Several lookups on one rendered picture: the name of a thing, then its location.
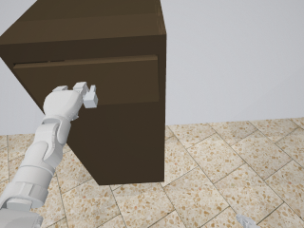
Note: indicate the left robot forearm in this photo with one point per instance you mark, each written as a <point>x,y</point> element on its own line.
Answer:
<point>29,187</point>

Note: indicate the robot right hand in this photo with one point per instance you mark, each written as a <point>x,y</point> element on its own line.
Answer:
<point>246,222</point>

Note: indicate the handle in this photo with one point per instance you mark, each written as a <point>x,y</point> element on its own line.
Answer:
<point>90,98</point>

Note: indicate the left robot upper arm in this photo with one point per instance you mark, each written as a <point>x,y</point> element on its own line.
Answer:
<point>10,218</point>

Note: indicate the robot left hand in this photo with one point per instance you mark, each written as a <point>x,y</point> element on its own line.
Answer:
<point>65,103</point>

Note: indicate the drawer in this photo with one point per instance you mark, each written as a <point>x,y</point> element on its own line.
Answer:
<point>118,80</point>

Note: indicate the cabinet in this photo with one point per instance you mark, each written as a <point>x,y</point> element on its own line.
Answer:
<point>116,143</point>

